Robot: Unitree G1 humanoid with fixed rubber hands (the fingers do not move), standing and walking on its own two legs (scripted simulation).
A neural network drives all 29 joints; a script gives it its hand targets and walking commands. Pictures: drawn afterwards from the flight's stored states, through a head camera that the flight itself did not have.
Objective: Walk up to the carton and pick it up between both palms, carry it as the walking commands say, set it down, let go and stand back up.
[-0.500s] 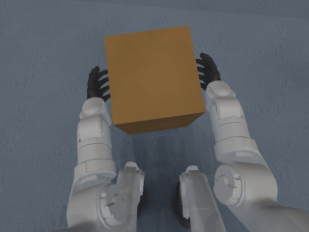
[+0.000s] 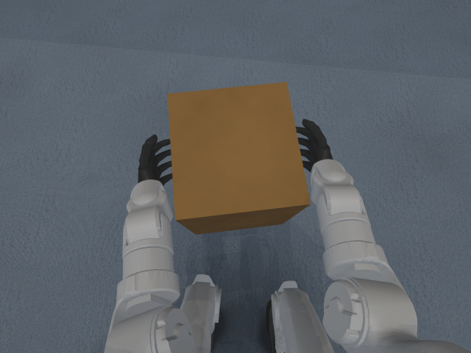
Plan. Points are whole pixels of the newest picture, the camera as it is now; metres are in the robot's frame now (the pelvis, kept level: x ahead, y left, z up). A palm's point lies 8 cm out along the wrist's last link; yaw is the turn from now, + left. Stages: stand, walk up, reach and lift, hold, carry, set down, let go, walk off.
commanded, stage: reach and lift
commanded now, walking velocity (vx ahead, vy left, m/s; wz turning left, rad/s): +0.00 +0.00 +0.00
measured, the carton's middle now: (234, 169) +0.45 +0.04 -0.11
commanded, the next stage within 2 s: none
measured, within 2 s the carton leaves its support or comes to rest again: neither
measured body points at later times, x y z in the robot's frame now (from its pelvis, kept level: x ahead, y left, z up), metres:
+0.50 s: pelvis +0.02 +0.00 +0.07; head +0.16 +0.00 +0.49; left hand +0.38 +0.18 +0.03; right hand +0.42 -0.11 +0.02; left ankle +0.08 +0.13 -0.61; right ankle +0.05 -0.11 -0.61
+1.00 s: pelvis +0.03 +0.00 +0.11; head +0.11 +0.00 +0.56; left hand +0.37 +0.18 +0.11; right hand +0.40 -0.11 +0.09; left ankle +0.08 +0.13 -0.61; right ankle +0.05 -0.11 -0.61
